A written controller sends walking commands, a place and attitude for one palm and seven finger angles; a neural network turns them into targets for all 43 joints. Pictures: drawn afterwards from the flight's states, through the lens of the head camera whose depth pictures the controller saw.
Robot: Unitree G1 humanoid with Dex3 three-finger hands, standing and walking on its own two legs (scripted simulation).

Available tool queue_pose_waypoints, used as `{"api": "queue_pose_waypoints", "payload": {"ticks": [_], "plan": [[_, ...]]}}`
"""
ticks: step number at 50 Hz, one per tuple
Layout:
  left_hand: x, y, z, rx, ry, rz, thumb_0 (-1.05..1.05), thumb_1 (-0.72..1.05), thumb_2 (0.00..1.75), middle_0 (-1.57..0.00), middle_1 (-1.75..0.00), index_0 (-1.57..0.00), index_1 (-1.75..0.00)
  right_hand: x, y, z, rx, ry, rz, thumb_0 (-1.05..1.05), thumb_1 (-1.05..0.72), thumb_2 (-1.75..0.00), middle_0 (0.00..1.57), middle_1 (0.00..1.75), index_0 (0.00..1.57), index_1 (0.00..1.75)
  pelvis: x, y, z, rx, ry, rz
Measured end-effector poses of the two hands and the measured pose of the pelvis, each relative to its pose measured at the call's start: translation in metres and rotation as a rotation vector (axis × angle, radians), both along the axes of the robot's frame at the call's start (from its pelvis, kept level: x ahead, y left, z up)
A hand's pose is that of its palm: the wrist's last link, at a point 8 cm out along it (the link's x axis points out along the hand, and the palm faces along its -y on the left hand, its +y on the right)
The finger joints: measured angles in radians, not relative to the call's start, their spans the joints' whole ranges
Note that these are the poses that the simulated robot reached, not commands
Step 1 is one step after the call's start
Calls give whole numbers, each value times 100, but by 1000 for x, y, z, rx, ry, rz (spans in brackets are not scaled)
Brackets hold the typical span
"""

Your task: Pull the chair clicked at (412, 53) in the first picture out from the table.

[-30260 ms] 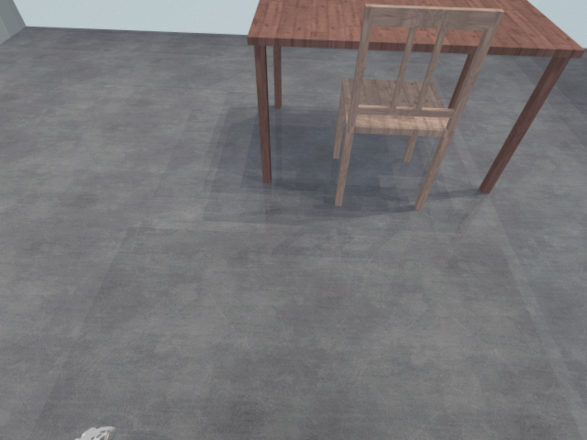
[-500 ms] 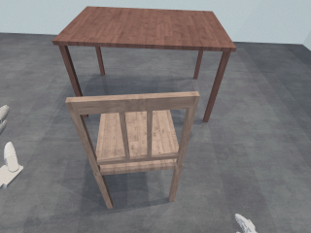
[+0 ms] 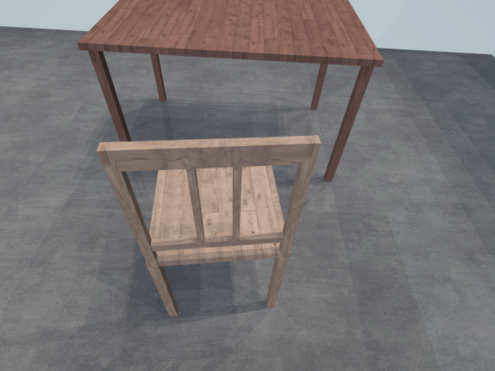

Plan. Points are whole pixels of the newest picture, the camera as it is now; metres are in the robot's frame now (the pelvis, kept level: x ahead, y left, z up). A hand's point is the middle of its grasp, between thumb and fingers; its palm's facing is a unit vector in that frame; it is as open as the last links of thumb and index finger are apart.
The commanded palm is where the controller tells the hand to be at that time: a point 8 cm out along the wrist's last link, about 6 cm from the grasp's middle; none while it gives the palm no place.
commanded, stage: let the arm hang, fingers relaxed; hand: left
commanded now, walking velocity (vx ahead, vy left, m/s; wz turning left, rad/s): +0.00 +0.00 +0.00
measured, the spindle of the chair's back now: (196, 207) +0.48 +0.14 -0.09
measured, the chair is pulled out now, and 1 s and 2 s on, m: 0.62 0.62 0.62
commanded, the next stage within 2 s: look to check the result in 0.82 s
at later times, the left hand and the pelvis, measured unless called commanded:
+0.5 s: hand out of the picture -0.03 +0.15 -0.17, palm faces +0.02 -0.98 -0.17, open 7.4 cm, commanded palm none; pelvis +0.01 -0.01 +0.00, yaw +0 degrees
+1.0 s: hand out of the picture -0.01 +0.14 -0.17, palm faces +0.03 -0.99 -0.17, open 7.4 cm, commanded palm none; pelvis +0.01 -0.01 +0.00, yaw +0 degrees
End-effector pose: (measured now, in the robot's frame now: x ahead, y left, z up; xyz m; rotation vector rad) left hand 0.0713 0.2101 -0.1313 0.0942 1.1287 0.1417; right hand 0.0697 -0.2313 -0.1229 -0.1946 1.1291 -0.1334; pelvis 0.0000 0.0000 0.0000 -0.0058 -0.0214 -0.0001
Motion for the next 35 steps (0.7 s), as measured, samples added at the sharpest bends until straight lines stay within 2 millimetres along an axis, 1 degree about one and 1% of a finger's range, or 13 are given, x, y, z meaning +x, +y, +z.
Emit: {"api": "queue_pose_waypoints", "payload": {"ticks": [3, 6, 9, 11, 14, 16, 19, 23, 28, 32, 35], "plan": [[-30, 12, -5, 31, 87, 9, -6, 103, 89, -21, -31, -21, -30, -34, -2, -6, -6, 124, -21, 1, -92, -90, 20, 30, 20, 30, -1, -4, 2, -6, 4, 4], [-64, 22, -5, 57, 203, 1, -5, 102, 89, -21, -31, -21, -30, -63, -6, -11, -2, 216, -54, 1, -93, -90, 20, 30, 20, 30, -1, -5, 3, -9, 9, 2], [-93, 28, -2, 78, 305, 5, -3, 98, 89, -20, -30, -21, -30, -88, -6, -14, 9, 283, -82, 1, -92, -90, 20, 30, 20, 30, 1, -5, 3, -7, 10, -1], [-107, 29, 0, 85, 355, 11, -2, 96, 89, -20, -30, -20, -30, -100, -3, -16, 18, 316, -95, 1, -92, -90, 20, 30, 20, 30, 2, -5, 3, -6, 10, -2], [-120, 26, 2, 85, 398, 18, -1, 94, 89, -20, -30, -20, -30, -114, 2, -18, 35, 353, -107, 1, -92, -90, 20, 30, 20, 30, 4, -6, 4, -3, 7, -3], [-123, 21, 2, 78, 408, 21, 0, 93, 89, -20, -30, -20, -30, -119, 6, -19, 48, 367, -110, 1, -92, -90, 20, 30, 20, 30, 5, -6, 4, -2, 6, -4], [-121, 11, 0, 59, 402, 20, 0, 92, 89, -20, -30, -20, -30, -121, 13, -21, 67, 371, -112, 1, -91, -90, 20, 30, 20, 30, 5, -7, 4, 0, 4, -5], [-109, -5, -5, 26, 365, 14, 1, 91, 89, -20, -30, -20, -30, -116, 22, -24, 90, 354, -111, 1, -91, -90, 20, 30, 20, 30, 5, -8, 3, 1, 3, -5], [-89, -23, -10, -11, 304, 3, 1, 91, 89, -20, -30, -20, -30, -103, 29, -25, 107, 312, -110, 1, -91, -90, 20, 30, 20, 30, 5, -10, 3, 2, 1, -5], [-84, -25, -11, -9, 300, -5, 3, 93, 89, -20, -30, -20, -30, -93, 30, -25, 111, 280, -114, 1, -91, -90, 20, 30, 20, 30, 6, -12, 3, 2, 0, -8], [-83, -24, -11, -6, 294, 3, 2, 93, 89, -20, -30, -20, -30, -91, 28, -25, 105, 280, -111, 1, -91, -90, 20, 30, 20, 30, 7, -12, 3, 1, 2, -7]]}}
